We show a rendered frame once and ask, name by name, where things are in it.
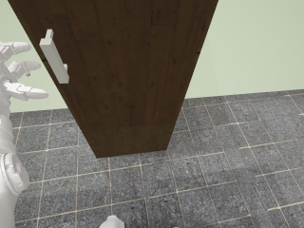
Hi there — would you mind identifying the left robot forearm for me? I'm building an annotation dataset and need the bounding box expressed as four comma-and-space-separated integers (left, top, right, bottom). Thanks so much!
0, 90, 17, 155

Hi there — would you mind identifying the cupboard door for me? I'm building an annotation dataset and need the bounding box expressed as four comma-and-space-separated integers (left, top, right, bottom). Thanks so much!
14, 0, 214, 131

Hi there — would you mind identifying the left robot hand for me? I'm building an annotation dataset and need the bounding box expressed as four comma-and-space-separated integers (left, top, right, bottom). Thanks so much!
0, 42, 48, 102

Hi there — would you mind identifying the left robot shin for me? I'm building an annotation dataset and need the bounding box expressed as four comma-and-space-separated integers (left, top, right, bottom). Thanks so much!
106, 215, 118, 220

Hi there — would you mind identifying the left robot upper arm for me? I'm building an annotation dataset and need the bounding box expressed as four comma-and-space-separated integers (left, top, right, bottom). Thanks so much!
0, 153, 29, 228

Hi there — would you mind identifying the handle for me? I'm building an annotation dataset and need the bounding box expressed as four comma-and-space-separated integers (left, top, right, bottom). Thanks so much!
39, 28, 69, 84

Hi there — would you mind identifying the left robot thigh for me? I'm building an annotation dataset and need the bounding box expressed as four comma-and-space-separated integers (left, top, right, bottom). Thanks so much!
99, 218, 125, 228

